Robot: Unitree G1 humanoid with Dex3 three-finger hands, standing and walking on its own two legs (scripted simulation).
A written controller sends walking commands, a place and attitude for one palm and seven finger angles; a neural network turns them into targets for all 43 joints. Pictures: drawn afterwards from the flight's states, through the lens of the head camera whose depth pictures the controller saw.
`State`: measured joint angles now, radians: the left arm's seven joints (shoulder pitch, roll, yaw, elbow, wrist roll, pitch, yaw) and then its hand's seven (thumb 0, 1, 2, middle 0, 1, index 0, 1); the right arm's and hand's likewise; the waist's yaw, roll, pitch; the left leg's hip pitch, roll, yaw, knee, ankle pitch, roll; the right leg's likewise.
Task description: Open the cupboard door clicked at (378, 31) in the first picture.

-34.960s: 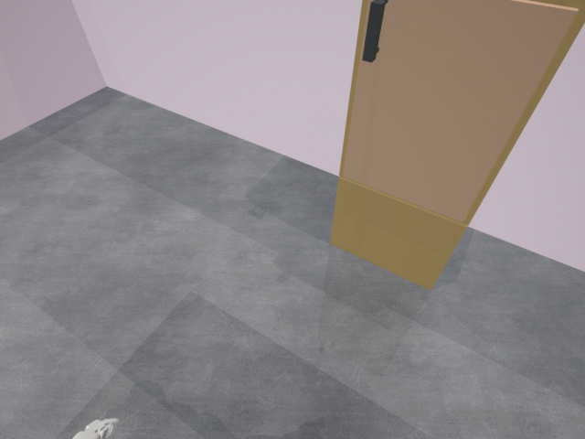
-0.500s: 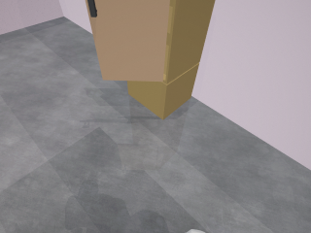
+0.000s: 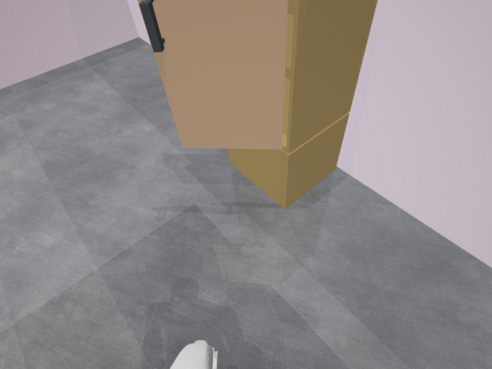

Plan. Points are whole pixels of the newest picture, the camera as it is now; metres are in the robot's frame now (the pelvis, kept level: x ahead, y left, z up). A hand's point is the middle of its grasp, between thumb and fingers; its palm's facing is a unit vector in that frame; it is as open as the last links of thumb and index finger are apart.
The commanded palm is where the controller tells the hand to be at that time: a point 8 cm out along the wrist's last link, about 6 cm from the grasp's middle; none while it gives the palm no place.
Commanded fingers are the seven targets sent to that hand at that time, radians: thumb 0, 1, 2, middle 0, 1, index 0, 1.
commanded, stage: take the last steps up to it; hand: left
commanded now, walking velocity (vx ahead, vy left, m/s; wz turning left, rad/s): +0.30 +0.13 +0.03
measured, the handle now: (154, 24) +0.94 +0.30 +0.14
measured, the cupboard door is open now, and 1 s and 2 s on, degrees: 44 44 44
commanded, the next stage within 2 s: come to a stop and stand still in 0.68 s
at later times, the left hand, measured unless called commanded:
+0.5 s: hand (122, 336) +0.21 +0.29 -0.19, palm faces +0.06 -0.98 -0.18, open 7.4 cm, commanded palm none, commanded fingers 0.00 0.90 0.90 -0.20 -0.30 -0.20 -0.30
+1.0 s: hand (157, 237) +0.44 +0.26 -0.18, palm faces -0.05 -0.97 -0.24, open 7.1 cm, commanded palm none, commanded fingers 0.00 0.90 0.90 -0.20 -0.30 -0.20 -0.30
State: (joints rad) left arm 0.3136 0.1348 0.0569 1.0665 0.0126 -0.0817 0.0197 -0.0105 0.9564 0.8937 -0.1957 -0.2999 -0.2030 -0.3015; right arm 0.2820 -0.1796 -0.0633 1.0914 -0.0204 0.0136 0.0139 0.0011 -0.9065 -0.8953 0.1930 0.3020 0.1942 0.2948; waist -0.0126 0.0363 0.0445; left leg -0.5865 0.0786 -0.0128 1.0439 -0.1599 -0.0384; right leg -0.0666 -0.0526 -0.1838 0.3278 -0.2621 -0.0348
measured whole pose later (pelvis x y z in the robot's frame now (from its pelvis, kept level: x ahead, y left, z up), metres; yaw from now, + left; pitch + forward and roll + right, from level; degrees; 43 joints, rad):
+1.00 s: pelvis +0.35 +0.09 -0.01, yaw -5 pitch +0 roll +0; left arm 0.15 0.15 0.05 1.01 0.01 -0.03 0.05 -0.02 0.96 0.89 -0.20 -0.30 -0.21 -0.30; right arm 0.25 -0.13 -0.03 1.09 0.01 0.04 -0.02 0.00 -0.91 -0.89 0.20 0.30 0.20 0.30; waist -0.02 0.02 0.11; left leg -0.40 0.03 0.00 0.95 -0.48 -0.04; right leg -0.26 -0.02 -0.11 0.48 -0.22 -0.04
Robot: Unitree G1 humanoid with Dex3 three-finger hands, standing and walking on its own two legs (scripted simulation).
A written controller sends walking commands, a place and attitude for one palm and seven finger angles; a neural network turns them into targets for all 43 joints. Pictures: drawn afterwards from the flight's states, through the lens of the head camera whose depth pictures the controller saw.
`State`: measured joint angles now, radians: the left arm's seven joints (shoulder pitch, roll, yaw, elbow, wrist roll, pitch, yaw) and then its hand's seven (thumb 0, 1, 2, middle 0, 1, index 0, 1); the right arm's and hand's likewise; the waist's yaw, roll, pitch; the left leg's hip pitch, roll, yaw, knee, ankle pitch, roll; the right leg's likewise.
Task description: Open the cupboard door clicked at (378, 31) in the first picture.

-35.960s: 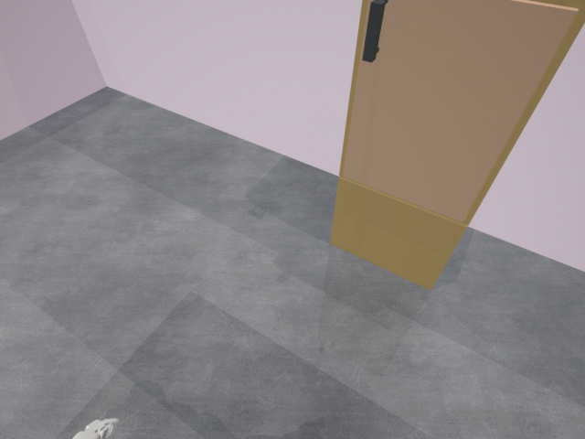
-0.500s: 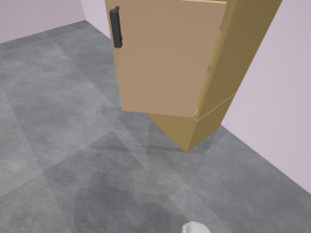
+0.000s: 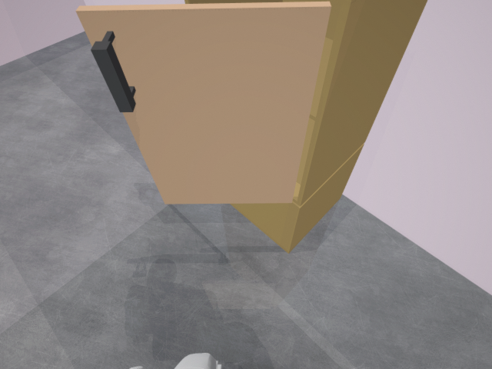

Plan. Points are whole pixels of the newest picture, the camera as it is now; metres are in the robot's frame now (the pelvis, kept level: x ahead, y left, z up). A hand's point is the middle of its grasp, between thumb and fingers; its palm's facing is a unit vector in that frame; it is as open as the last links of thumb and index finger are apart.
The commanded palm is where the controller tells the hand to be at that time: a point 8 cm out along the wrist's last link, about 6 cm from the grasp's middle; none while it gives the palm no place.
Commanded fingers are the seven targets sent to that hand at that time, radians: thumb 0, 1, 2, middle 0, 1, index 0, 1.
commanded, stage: come to a stop and stand still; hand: left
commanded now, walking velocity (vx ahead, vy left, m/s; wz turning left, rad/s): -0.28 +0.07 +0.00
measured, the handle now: (118, 72) +0.57 +0.25 +0.15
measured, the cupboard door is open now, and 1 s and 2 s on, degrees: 44 44 44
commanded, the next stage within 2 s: look again from close up in 1.72 s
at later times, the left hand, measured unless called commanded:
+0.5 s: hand out of the picture +0.01 +0.28 -0.18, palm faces +0.02 -0.98 -0.18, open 7.4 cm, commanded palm none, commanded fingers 0.00 0.90 0.90 -0.20 -0.30 -0.20 -0.30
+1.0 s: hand out of the picture -0.05 +0.18 -0.15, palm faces +0.01 -0.98 -0.22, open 7.3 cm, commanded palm none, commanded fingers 0.00 0.90 0.90 -0.20 -0.30 -0.20 -0.30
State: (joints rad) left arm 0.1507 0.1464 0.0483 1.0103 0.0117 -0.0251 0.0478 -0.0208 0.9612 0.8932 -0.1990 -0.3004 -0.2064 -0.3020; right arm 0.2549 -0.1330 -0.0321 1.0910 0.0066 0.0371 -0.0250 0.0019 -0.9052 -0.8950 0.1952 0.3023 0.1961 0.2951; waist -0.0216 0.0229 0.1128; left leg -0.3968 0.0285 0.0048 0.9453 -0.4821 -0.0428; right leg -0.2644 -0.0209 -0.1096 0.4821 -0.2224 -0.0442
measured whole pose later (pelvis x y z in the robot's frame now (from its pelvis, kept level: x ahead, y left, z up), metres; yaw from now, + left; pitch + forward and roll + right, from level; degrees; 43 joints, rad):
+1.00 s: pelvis -0.05 +0.01 +0.01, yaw -1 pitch +0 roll +2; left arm 0.32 0.10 0.02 1.11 0.01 -0.01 0.02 0.01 0.92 0.89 -0.20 -0.30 -0.20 -0.30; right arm 0.37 -0.17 -0.06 1.14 -0.02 0.04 0.01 0.00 -0.91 -0.90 0.19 0.30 0.20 0.29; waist -0.03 0.05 -0.01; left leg -0.42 0.02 0.02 0.83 -0.26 -0.04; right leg -0.08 -0.01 -0.08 0.31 -0.23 -0.04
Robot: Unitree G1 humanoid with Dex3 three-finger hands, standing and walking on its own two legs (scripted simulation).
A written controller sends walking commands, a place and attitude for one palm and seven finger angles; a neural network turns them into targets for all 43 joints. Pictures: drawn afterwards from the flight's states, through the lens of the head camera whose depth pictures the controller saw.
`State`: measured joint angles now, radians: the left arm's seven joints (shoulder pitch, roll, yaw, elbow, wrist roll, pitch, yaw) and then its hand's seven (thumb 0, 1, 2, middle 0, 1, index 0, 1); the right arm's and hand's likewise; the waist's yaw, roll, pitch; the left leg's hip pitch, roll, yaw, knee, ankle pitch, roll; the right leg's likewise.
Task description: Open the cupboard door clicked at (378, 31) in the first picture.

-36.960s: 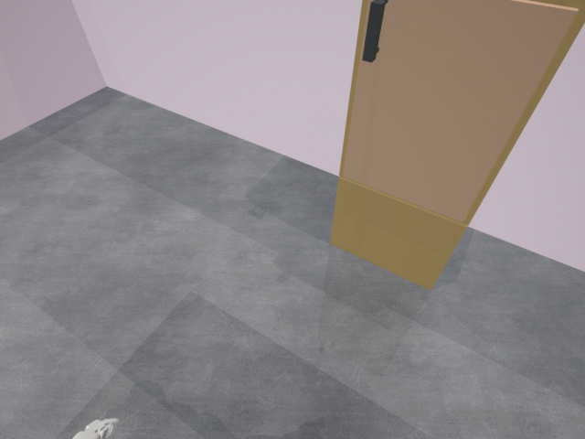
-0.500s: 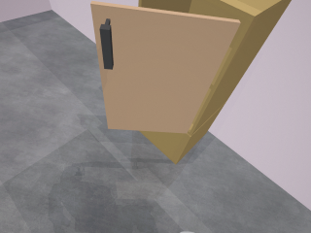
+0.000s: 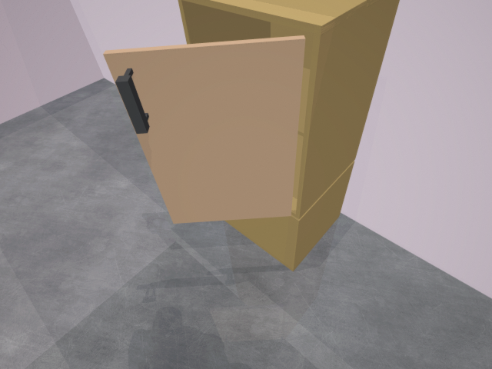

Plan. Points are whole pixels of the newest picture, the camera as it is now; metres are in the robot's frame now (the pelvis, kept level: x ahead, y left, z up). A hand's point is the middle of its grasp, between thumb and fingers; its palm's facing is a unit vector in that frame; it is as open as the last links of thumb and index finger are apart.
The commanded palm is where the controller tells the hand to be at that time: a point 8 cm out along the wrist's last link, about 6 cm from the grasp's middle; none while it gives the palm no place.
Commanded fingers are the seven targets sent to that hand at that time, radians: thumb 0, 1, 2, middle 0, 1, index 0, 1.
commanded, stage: come to a stop and stand still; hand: left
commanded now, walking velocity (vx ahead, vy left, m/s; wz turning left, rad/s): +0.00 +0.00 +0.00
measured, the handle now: (136, 101) +0.62 +0.26 +0.14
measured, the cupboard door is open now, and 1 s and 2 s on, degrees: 44 44 44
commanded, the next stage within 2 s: look again from close up in 0.72 s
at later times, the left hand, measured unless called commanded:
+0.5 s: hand out of the picture +0.01 +0.17 -0.19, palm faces +0.08 -0.99 -0.13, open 7.4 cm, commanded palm none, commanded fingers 0.00 0.90 0.90 -0.20 -0.30 -0.20 -0.30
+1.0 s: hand out of the picture +0.03 +0.22 -0.19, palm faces +0.00 -0.98 -0.21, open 7.3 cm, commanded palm none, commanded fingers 0.00 0.90 0.90 -0.20 -0.30 -0.20 -0.30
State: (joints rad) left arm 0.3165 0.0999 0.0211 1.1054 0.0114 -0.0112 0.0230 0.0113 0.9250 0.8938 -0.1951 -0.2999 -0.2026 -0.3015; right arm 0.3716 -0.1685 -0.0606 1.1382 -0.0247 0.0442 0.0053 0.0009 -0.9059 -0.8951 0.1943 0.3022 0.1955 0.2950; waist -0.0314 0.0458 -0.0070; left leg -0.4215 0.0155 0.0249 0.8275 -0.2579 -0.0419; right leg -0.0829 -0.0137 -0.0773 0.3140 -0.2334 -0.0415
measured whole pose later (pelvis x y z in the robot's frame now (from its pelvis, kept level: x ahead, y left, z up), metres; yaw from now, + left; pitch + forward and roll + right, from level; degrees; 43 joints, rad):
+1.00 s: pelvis +0.02 +0.05 -0.02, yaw +0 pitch +0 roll -1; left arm 0.28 0.15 0.00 1.07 0.01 -0.03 0.06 0.01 0.91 0.89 -0.20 -0.30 -0.20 -0.30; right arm 0.29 -0.17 -0.01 1.07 -0.01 -0.02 -0.03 0.01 -0.92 -0.89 0.20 0.30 0.20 0.30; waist -0.03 0.01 0.05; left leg -0.23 0.01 0.07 0.55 -0.33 0.02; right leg -0.16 -0.04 -0.07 0.54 -0.35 0.02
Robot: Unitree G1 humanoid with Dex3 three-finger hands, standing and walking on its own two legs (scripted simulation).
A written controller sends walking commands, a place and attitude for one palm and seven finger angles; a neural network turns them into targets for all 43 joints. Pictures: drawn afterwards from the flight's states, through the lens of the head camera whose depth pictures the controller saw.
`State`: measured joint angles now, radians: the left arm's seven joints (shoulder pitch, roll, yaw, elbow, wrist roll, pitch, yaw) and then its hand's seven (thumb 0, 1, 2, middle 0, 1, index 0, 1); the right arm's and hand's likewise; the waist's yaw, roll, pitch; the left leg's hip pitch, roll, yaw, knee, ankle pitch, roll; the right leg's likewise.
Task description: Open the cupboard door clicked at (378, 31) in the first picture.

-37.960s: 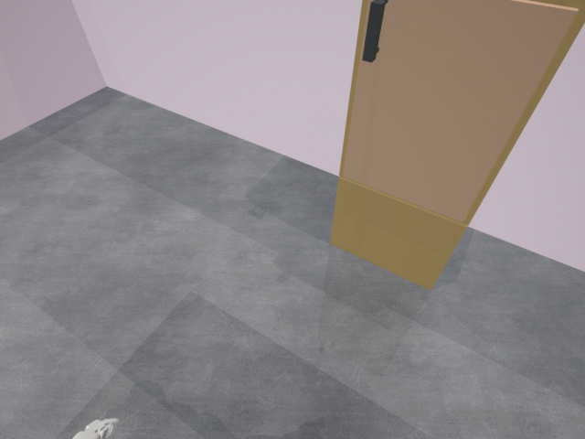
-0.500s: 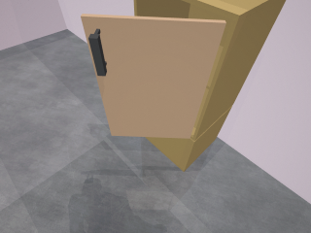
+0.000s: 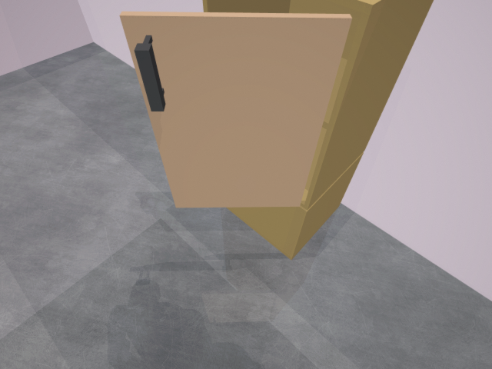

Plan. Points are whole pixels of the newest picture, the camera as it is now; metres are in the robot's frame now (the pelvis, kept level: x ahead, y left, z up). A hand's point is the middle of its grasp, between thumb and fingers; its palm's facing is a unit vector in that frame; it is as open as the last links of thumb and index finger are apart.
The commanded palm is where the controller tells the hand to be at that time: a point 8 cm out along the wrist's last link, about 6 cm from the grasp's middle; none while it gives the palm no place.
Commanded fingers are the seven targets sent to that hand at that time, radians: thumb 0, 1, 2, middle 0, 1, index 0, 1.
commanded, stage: look again from close up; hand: left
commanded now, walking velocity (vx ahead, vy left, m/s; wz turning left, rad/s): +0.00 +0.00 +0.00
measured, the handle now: (153, 73) +0.60 +0.21 +0.16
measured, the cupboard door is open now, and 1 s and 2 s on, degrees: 44 44 44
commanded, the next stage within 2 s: shuffle to correct the standing spot in 0.28 s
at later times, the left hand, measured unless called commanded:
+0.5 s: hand out of the picture -0.09 +0.18 -0.17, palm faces +0.03 -0.98 -0.18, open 7.4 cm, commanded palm none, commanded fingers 0.00 0.90 0.90 -0.20 -0.30 -0.20 -0.30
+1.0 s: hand out of the picture +0.06 +0.17 -0.17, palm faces +0.00 -0.98 -0.19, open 7.2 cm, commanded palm none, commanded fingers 0.00 0.90 0.90 -0.20 -0.30 -0.20 -0.30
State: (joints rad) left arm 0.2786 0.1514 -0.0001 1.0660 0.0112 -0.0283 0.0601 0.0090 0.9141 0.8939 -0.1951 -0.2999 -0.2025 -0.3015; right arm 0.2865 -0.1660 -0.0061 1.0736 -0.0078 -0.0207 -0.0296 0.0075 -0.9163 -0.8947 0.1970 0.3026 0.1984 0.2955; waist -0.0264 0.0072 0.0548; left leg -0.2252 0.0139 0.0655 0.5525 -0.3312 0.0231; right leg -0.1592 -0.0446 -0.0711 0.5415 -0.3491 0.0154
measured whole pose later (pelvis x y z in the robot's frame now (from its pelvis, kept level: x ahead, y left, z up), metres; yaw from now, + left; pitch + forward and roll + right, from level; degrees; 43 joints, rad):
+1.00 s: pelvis +0.03 -0.01 +0.01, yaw +0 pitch +1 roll -1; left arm 0.26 0.17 0.04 1.05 0.03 0.00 0.01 0.04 0.96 0.89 -0.20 -0.30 -0.20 -0.30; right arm 0.40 -0.09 0.00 1.11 -0.03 -0.07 -0.03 0.00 -0.90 -0.89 0.20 0.30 0.20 0.30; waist -0.04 -0.01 0.04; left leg -0.14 0.02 0.06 0.45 -0.32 0.03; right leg -0.45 -0.05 -0.10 0.83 -0.38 -0.02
